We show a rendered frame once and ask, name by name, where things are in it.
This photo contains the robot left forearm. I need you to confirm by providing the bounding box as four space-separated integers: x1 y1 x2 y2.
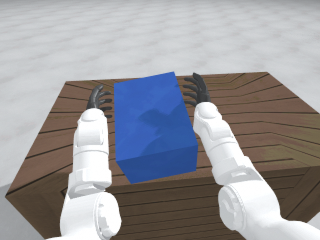
60 108 112 234

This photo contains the pedestal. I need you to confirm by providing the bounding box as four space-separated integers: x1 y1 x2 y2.
5 71 320 240

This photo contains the right robot upper arm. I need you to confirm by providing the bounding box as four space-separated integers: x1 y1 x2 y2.
218 179 320 240

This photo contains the left robot upper arm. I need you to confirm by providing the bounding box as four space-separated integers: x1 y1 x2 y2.
45 192 122 240

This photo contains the left robot hand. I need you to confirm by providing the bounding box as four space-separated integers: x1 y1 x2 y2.
86 84 112 119

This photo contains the right robot hand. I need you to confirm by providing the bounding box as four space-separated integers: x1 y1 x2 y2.
183 72 212 107

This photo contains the robot right forearm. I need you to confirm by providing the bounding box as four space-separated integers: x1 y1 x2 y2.
193 102 280 212

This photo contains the carton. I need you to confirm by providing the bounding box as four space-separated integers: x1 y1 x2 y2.
114 71 198 184

